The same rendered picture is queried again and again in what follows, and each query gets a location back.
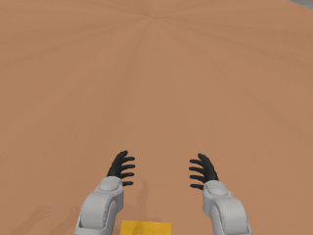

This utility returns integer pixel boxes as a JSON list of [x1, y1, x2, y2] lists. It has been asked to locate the right robot hand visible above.
[[189, 153, 219, 190]]

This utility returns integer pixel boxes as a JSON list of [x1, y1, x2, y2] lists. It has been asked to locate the left robot hand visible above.
[[107, 150, 135, 187]]

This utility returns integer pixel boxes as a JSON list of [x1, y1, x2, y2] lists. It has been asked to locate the robot right forearm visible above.
[[202, 180, 252, 235]]

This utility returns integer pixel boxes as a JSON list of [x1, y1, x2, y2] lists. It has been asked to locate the carton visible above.
[[119, 220, 171, 235]]

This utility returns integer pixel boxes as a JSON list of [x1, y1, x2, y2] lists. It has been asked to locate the robot left forearm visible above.
[[73, 176, 124, 235]]

